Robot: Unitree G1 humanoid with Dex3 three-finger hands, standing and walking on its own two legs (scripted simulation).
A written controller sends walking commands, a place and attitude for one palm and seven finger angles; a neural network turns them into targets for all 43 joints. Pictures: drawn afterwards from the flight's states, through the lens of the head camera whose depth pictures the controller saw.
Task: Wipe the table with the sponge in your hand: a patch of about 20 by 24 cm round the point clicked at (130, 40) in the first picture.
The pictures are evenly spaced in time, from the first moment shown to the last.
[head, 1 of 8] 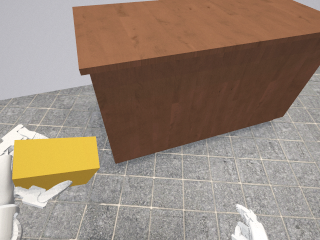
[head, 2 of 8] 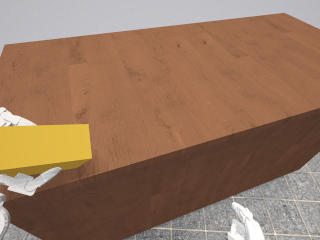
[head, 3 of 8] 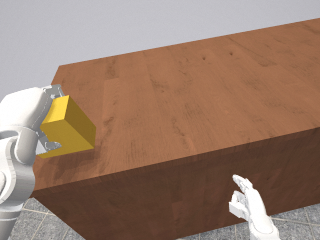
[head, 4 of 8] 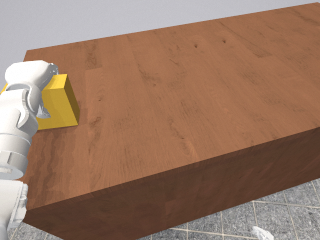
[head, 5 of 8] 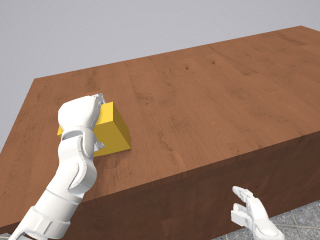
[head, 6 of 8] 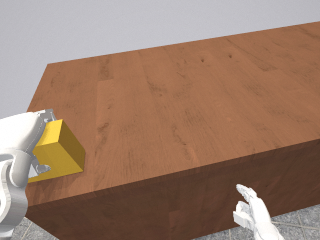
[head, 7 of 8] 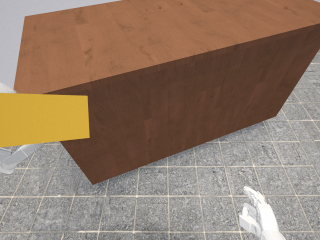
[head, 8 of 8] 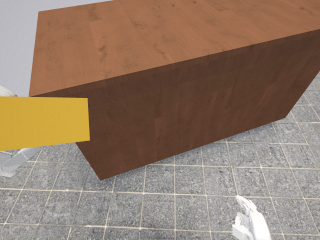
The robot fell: no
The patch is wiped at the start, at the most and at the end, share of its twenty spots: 0.00 0.95 0.95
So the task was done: yes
